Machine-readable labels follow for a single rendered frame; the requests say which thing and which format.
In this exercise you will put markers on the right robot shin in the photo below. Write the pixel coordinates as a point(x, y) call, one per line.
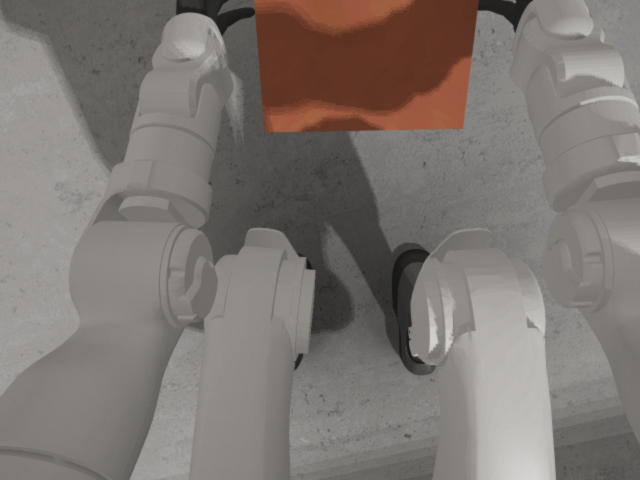
point(478, 238)

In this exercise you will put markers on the right robot hand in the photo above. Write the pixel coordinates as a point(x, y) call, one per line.
point(511, 11)

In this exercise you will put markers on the robot left forearm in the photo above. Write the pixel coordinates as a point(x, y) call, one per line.
point(173, 138)

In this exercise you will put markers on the carton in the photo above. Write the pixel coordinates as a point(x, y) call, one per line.
point(361, 65)

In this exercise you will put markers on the right robot upper arm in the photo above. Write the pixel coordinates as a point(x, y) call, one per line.
point(592, 263)

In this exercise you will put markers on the robot right forearm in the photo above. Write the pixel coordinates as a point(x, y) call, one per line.
point(584, 114)

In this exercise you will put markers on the left robot hand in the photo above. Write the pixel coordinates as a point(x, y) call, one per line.
point(210, 8)

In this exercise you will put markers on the robot left thigh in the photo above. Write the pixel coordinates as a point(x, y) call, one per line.
point(243, 408)

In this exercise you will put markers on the left robot upper arm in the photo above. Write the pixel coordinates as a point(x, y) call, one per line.
point(84, 410)

